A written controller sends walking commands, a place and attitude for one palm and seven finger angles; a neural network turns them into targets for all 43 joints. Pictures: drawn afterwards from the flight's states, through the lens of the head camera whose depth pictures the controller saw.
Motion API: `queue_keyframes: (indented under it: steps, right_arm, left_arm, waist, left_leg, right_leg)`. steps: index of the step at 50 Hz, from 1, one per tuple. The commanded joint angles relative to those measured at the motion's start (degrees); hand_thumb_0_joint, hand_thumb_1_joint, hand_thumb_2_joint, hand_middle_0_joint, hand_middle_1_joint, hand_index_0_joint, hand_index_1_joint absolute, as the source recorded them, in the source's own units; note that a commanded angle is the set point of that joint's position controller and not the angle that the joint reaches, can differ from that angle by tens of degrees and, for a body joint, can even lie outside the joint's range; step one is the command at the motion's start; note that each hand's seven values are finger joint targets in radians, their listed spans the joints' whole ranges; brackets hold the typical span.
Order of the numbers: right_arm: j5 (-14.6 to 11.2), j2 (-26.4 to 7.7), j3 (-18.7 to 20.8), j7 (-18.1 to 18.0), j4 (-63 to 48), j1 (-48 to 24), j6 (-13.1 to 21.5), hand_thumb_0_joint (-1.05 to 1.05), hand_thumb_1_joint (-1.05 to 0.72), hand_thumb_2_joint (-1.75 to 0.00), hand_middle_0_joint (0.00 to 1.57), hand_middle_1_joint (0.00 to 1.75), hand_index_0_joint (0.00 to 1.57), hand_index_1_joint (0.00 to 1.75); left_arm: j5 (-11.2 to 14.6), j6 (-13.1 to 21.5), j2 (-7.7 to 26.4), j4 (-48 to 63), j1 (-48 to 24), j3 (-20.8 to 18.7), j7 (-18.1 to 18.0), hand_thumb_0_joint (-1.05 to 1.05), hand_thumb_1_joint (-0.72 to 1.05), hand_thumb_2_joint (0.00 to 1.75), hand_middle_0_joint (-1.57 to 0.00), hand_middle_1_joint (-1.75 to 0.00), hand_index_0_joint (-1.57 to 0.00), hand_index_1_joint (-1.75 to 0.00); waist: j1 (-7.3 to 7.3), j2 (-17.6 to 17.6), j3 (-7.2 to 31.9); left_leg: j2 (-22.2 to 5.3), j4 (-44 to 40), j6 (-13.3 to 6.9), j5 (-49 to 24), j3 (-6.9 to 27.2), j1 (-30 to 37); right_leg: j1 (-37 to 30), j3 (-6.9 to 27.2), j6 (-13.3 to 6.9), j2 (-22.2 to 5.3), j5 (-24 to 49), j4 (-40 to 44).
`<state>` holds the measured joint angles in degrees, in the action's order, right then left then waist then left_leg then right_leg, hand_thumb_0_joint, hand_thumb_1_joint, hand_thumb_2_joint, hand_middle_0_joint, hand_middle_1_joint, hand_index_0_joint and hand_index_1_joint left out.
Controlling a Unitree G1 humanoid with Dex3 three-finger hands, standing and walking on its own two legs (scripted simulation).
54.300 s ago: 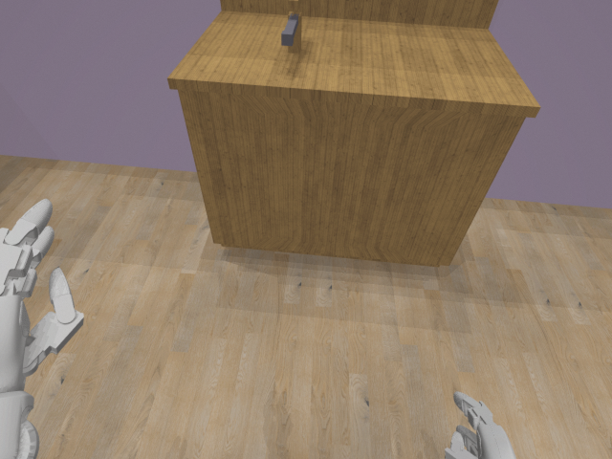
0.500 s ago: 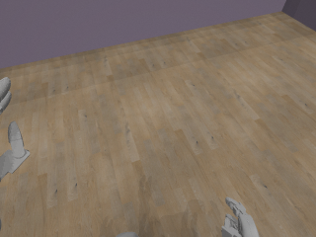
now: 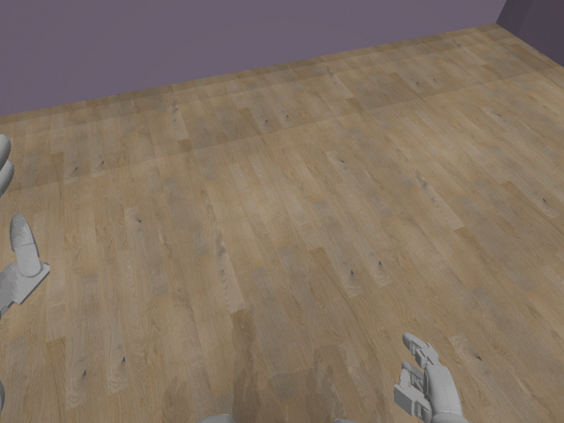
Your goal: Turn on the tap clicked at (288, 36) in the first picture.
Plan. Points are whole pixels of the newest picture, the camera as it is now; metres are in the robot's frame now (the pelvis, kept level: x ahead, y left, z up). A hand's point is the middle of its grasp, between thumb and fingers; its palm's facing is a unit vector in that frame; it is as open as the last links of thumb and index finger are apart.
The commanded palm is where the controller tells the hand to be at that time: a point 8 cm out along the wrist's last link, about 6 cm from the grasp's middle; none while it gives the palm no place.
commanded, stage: come to a stop and stand still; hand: left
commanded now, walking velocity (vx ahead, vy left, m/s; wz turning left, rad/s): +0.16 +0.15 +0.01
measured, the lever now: out of the picture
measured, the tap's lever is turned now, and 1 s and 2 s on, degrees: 73 73 73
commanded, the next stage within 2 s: look again from close up in 1.92 s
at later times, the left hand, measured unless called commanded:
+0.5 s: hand (66, 221) +0.27 +0.23 +0.20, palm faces +0.34 -0.81 -0.48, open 7.4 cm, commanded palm +0.21 +0.29 +0.19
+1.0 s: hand (38, 251) +0.25 +0.25 +0.18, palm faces +0.25 -0.87 -0.41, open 7.4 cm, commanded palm +0.19 +0.31 +0.19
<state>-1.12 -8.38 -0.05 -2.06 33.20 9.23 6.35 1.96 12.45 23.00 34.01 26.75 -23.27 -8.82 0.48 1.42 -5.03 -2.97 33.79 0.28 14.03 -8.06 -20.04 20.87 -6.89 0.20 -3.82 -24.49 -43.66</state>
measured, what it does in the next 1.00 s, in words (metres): steps on the spot: right foot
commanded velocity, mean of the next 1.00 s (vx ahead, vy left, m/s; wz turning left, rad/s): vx -0.08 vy -0.04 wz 0.00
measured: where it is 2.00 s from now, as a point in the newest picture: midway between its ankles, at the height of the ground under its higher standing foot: outside the picture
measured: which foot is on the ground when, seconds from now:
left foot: down 0.00-1.00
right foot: up 0.00-0.00, down 0.02-1.00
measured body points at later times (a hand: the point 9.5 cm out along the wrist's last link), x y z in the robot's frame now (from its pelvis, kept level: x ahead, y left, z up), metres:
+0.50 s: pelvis +0.06 +0.00 +0.01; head +0.11 +0.00 +0.46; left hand +0.25 +0.27 +0.22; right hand +0.25 -0.20 -0.08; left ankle +0.09 +0.16 -0.72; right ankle +0.03 -0.07 -0.72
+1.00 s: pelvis +0.02 +0.03 +0.01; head +0.04 +0.05 +0.46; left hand +0.23 +0.29 +0.21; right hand +0.18 -0.21 -0.05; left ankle +0.08 +0.15 -0.72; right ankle +0.03 -0.07 -0.72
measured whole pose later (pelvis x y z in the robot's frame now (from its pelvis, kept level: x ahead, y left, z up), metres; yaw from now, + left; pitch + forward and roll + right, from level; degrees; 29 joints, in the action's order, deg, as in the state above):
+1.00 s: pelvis +0.02 +0.03 +0.01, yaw -2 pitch -1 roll +0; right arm -0.5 -12.2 0.4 -0.4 31.7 12.7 9.1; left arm 2.1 15.2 23.1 28.8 25.5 -19.0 -4.6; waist 0.3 2.0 -3.7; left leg -0.9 26.7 -0.4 9.3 -2.3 -16.3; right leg 13.2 -1.6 -1.5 1.1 -13.6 -27.8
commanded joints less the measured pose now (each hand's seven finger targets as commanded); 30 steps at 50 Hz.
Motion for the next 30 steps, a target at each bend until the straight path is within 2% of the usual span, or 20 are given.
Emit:
queue_keyframes:
  steps: [1, 2, 3, 4, 5, 6, 8, 10, 11, 12, 13, 14, 15, 18, 21, 23, 24, 25, 27, 30]
  right_arm:
    - [0.7, -7.3, 1.9, -0.6, -6.8, -1.2, 1.3, 0.0, -0.9, -0.9, 0.2, 0.3, 0.2, 0.3]
    - [0.6, -8.0, 2.3, -0.6, -7.1, -1.5, 1.3, 0.0, -0.9, -0.9, 0.2, 0.3, 0.2, 0.3]
    - [0.4, -9.1, 2.9, -0.2, -6.6, -1.5, 1.3, 0.0, -0.9, -0.9, 0.2, 0.3, 0.2, 0.3]
    - [0.3, -8.1, 1.6, -0.1, -6.0, -2.1, 1.2, 0.0, -0.9, -0.9, 0.2, 0.3, 0.2, 0.3]
    - [0.3, -7.7, 0.7, -0.3, -5.6, -2.8, 0.7, 0.0, -0.9, -0.9, 0.2, 0.3, 0.2, 0.3]
    - [0.5, -6.6, 0.1, -0.7, -5.7, -3.0, 0.5, 0.0, -0.9, -0.9, 0.2, 0.3, 0.2, 0.3]
    - [0.9, -6.2, 0.1, -1.4, -6.2, -3.5, 0.1, 0.0, -0.9, -0.9, 0.2, 0.3, 0.2, 0.3]
    - [0.8, -6.3, 0.7, -2.3, -6.3, -2.6, -0.2, 0.0, -0.9, -0.9, 0.2, 0.3, 0.2, 0.3]
    - [0.5, -7.3, 1.4, -2.4, -6.9, -1.9, -0.1, 0.0, -0.9, -0.9, 0.2, 0.3, 0.2, 0.3]
    - [0.1, -8.8, 2.1, -2.4, -7.5, -1.7, 0.0, 0.0, -0.9, -0.9, 0.2, 0.3, 0.2, 0.3]
    - [-0.1, -9.3, 2.6, -2.2, -7.7, 0.2, 0.3, 0.0, -0.9, -0.9, 0.2, 0.3, 0.2, 0.3]
    - [0.5, -9.2, 2.5, -1.7, -8.3, 0.3, 0.1, 0.0, -0.9, -0.9, 0.2, 0.3, 0.2, 0.3]
    - [1.4, -9.0, 2.3, -1.3, -8.4, -0.5, 0.7, 0.0, -0.9, -0.9, 0.2, 0.3, 0.2, 0.3]
    - [1.3, -8.7, 2.1, -0.2, -8.9, -0.7, 1.8, 0.0, -0.9, -0.9, 0.2, 0.3, 0.2, 0.3]
    - [0.9, -8.4, 1.6, 0.0, -9.7, -1.3, 2.0, 0.0, -0.9, -0.9, 0.2, 0.3, 0.2, 0.3]
    - [0.4, -8.1, 2.1, -0.4, -9.8, -0.4, 1.4, 0.0, -0.9, -0.9, 0.2, 0.3, 0.2, 0.3]
    - [0.4, -7.8, 1.7, -0.6, -9.3, -0.1, 1.3, 0.0, -0.9, -0.9, 0.2, 0.3, 0.2, 0.3]
    - [0.6, -7.6, 1.2, -1.0, -8.9, -0.3, 1.0, 0.0, -0.9, -0.9, 0.2, 0.3, 0.2, 0.3]
    - [0.6, -6.9, 0.2, -1.6, -8.5, -1.2, 0.5, 0.0, -0.9, -0.9, 0.2, 0.3, 0.2, 0.3]
    - [0.5, -7.8, 0.3, -2.6, -7.7, -2.1, 0.3, 0.0, -0.9, -0.9, 0.2, 0.3, 0.2, 0.3]
  left_arm:
    - [-0.3, 3.3, 10.8, 11.0, 0.7, -8.3, -2.3, 0.0, 0.9, 0.9, -0.2, -0.3, -0.2, -0.3]
    - [1.0, 2.5, 10.9, 7.7, -0.7, -9.3, -2.2, 0.0, 0.9, 0.9, -0.2, -0.3, -0.2, -0.3]
    - [1.5, 2.5, 9.2, 8.2, -3.2, -7.2, -1.8, 0.0, 0.9, 0.9, -0.2, -0.3, -0.2, -0.3]
    - [1.3, 3.1, 10.5, 9.1, -4.9, -8.4, -2.0, 0.0, 0.9, 0.9, -0.2, -0.3, -0.2, -0.3]
    - [1.0, 3.1, 10.2, 7.7, -5.4, -8.0, -2.0, 0.0, 0.9, 0.9, -0.2, -0.3, -0.2, -0.3]
    - [0.6, 3.4, 8.6, 6.0, -3.3, -6.9, -2.1, 0.0, 0.9, 0.9, -0.2, -0.3, -0.2, -0.3]
    - [-0.2, 2.8, 6.9, 5.5, -2.8, -5.2, -2.2, 0.0, 0.9, 0.9, -0.2, -0.3, -0.2, -0.3]
    - [-0.3, 1.9, 6.2, 7.1, -4.2, -3.2, -2.4, 0.0, 0.9, 0.9, -0.2, -0.3, -0.2, -0.3]
    - [-0.3, 1.9, 6.7, 10.6, -6.1, -2.5, -2.2, 0.0, 0.9, 0.9, -0.2, -0.3, -0.2, -0.3]
    - [-0.3, 2.0, 8.1, 12.8, -7.2, -3.4, -2.2, 0.0, 0.9, 0.9, -0.2, -0.3, -0.2, -0.3]
    - [0.1, 1.6, 5.3, 7.6, -2.5, -1.6, -1.5, 0.0, 0.9, 0.9, -0.2, -0.3, -0.2, -0.3]
    - [-0.1, 1.2, 4.9, 7.0, -1.3, -1.3, -1.0, 0.0, 0.9, 0.9, -0.2, -0.3, -0.2, -0.3]
    - [-0.5, 1.4, 6.0, 9.3, -2.0, -2.1, -0.6, 0.0, 0.9, 0.9, -0.2, -0.3, -0.2, -0.3]
    - [-0.5, 2.8, 9.2, 17.7, -3.1, -4.5, -1.1, 0.0, 0.9, 0.9, -0.2, -0.3, -0.2, -0.3]
    - [0.3, 2.4, 10.2, 16.8, 1.9, -7.2, -0.9, 0.0, 0.9, 0.9, -0.2, -0.3, -0.2, -0.3]
    - [1.5, 1.3, 8.9, 14.0, 4.1, -6.6, -0.8, 0.0, 0.9, 0.9, -0.2, -0.3, -0.2, -0.3]
    - [2.0, 0.9, 8.5, 11.8, 3.9, -6.4, -0.9, 0.0, 0.9, 0.9, -0.2, -0.3, -0.2, -0.3]
    - [1.9, 0.5, 8.2, 8.9, 4.5, -6.5, -1.2, 0.0, 0.9, 0.9, -0.2, -0.3, -0.2, -0.3]
    - [1.9, 0.2, 8.1, 7.1, 2.2, -5.9, -1.1, 0.0, 0.9, 0.9, -0.2, -0.3, -0.2, -0.3]
    - [1.4, -0.6, 7.0, 3.9, -2.4, -3.3, -0.9, 0.0, 0.9, 0.9, -0.2, -0.3, -0.2, -0.3]
  waist:
    - [-1.04, 7.3, 13.8]
    - [-2.21, 14.6, 10.7]
    - [-1.65, 13.4, 8.2]
    - [-1.43, 9.7, 7.7]
    - [-1.64, 7.0, 8.3]
    - [-1.91, 7.9, 8.3]
    - [-2.55, 10.3, 10.1]
    - [-1.26, 5.6, 12.2]
    - [-1.43, 1.6, 14.4]
    - [-1.88, -4.4, 16.3]
    - [-1.75, -6.5, 16.4]
    - [-1.45, -12.1, 15.3]
    - [-1.32, -15.6, 13.4]
    - [-1.41, -16.1, 17.2]
    - [-1.81, -12.3, 16.7]
    - [-0.94, -0.7, 17.3]
    - [-0.8, 2.1, 16.9]
    - [-0.89, 1.5, 16.3]
    - [-1.39, 3.4, 13.7]
    - [-1.25, 4.7, 11.4]
  left_leg:
    - [0.0, 12.0, -1.1, 8.1, 1.0, -11.7]
    - [2.0, 22.4, 0.8, 15.1, 3.4, -17.9]
    - [0.3, 28.1, 1.6, 13.4, 8.2, -19.3]
    - [-1.2, 27.4, 2.0, 12.8, 9.6, -19.8]
    - [-1.8, 22.6, 1.9, 13.3, 9.1, -17.4]
    - [-1.4, 15.3, 1.5, 12.1, 7.1, -13.2]
    - [1.7, 1.8, 1.4, 3.1, 2.2, -4.7]
    - [3.0, -7.9, 1.7, -11.3, 0.7, 5.9]
    - [-1.0, -8.0, 0.6, -24.9, 3.6, 11.8]
    - [-7.1, -7.5, -1.7, -38.1, 10.2, 16.7]
    - [-11.4, -8.5, -3.8, -46.5, 14.2, 19.7]
    - [-13.7, -10.2, -5.8, -52.0, 17.9, 19.4]
    - [-14.4, -11.3, -5.9, -53.0, 18.6, 19.2]
    - [-13.0, -8.5, -4.8, -49.4, 14.5, 21.0]
    - [-10.2, -5.4, -2.0, -31.6, 10.0, 11.1]
    - [-3.3, 1.6, 1.5, -19.8, 5.4, 7.2]
    - [-0.8, 3.5, 2.3, -13.0, 5.4, 4.8]
    - [0.1, 4.2, 2.4, -4.9, 6.1, 1.8]
    - [0.7, 2.0, 1.7, 1.5, 7.4, -0.4]
    - [-0.4, -3.7, 0.8, -10.9, 8.0, 5.3]
  right_leg:
    - [-21.9, 21.4, -6.2, -13.4, 16.3, 23.2]
    - [-20.3, 33.8, -10.8, -21.4, 19.0, 26.2]
    - [-18.6, 33.3, -12.9, -22.7, 25.4, 26.1]
    - [-20.5, 27.2, -12.9, -21.5, 36.9, 23.3]
    - [-21.6, 20.0, -11.1, -19.2, 46.4, 19.6]
    - [-21.0, 13.5, -8.9, -15.9, 51.5, 17.1]
    - [-20.1, 7.1, -6.5, -10.8, 51.2, 14.5]
    - [-16.5, 4.4, -2.9, -8.0, 46.3, 10.7]
    - [-13.5, 3.8, -0.9, -5.9, 40.1, 7.5]
    - [-8.5, 3.0, 0.8, -2.7, 28.1, 4.9]
    - [-4.6, 3.5, 0.7, 0.0, 8.4, 2.8]
    - [-1.1, 3.6, 0.7, 2.2, -1.9, 1.7]
    - [-0.2, 3.7, 0.5, 2.3, -4.1, 1.7]
    - [-4.0, 3.4, -0.5, 2.9, 3.1, 9.6]
    - [-14.3, 3.9, -0.4, 1.8, 20.4, 19.4]
    - [-15.1, 12.2, -3.4, -4.4, 43.5, 19.3]
    - [-15.4, 14.7, -5.3, -7.6, 50.9, 18.7]
    - [-16.7, 15.6, -6.1, -9.3, 54.3, 18.3]
    - [-16.4, 14.5, -5.0, -9.1, 51.4, 18.3]
    - [-11.8, 10.8, -2.4, -5.6, 39.5, 18.3]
